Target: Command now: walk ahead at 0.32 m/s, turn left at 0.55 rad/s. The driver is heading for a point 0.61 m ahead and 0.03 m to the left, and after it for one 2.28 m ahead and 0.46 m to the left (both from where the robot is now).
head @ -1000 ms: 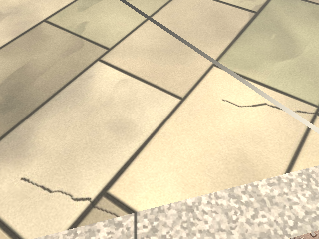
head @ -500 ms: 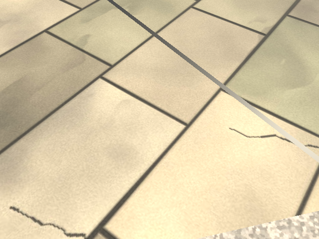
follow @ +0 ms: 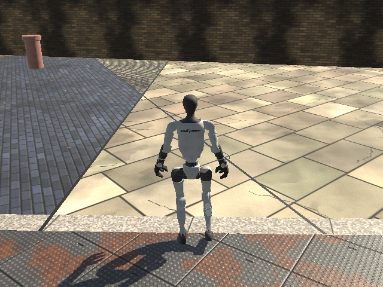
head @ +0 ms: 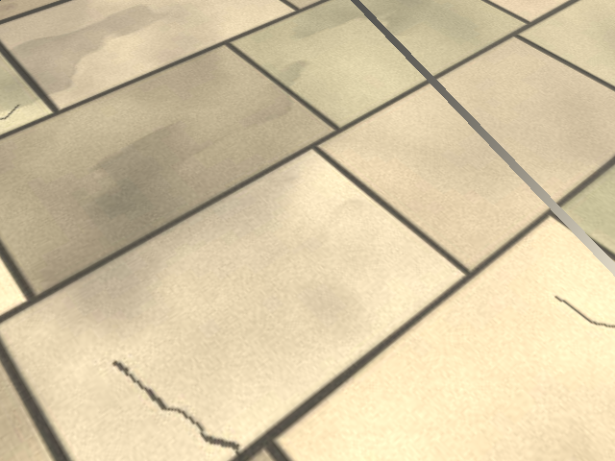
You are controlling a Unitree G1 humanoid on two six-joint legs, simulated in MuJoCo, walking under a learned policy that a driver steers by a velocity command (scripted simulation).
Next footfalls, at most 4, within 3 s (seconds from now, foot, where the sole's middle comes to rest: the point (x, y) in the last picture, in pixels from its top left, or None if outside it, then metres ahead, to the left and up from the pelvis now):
0.34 right None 0.25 -0.14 -0.77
0.84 left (229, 449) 0.50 0.18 -0.77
1.38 right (309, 311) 0.84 0.00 -0.77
1.90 left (198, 238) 1.07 0.30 -0.77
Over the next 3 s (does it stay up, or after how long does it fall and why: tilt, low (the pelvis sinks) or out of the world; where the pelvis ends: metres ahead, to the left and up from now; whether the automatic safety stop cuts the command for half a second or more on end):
stays up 1.22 0.24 0.00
